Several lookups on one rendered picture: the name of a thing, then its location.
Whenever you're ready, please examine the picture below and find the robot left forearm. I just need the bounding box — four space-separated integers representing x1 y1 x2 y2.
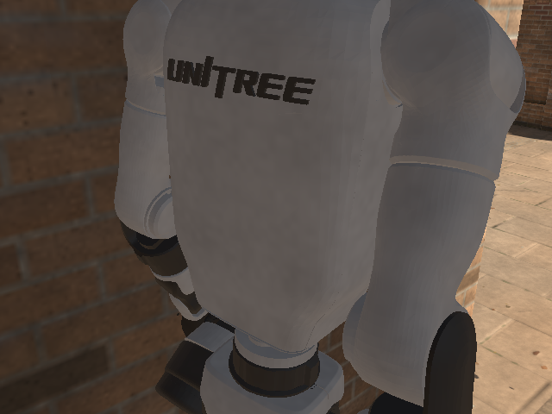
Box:
120 220 208 321

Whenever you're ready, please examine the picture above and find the right robot upper arm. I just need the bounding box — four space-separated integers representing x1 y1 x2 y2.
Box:
342 0 526 407

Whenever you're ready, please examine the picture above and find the humanoid robot torso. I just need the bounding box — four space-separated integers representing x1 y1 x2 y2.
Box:
163 0 403 414

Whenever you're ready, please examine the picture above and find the robot right forearm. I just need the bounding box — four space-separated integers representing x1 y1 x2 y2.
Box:
368 311 477 414

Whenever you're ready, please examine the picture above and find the left robot upper arm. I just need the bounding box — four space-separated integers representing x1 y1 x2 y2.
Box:
114 0 182 239

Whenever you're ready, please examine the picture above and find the robot left thigh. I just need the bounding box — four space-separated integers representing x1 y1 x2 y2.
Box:
155 322 235 414

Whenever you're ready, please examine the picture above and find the left robot hand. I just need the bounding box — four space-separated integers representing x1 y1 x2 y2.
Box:
177 312 235 337

